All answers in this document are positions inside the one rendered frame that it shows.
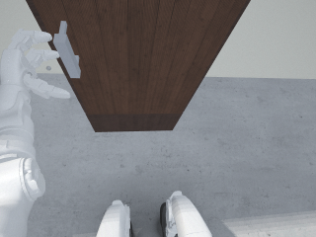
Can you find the handle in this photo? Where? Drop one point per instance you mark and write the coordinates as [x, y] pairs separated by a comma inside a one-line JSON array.
[[65, 51]]

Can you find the left robot upper arm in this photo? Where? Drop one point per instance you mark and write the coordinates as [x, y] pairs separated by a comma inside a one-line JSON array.
[[21, 183]]

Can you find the left robot thigh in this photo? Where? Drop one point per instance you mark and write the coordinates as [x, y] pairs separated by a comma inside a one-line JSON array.
[[115, 221]]

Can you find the left robot hand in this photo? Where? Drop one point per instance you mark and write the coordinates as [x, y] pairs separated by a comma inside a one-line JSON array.
[[14, 65]]

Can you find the cupboard door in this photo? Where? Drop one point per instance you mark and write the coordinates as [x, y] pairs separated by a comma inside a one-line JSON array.
[[140, 57]]

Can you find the robot left forearm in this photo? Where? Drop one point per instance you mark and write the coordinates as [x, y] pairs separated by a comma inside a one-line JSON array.
[[17, 130]]

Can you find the robot left shin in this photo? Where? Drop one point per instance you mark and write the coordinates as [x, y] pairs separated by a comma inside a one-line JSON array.
[[126, 233]]

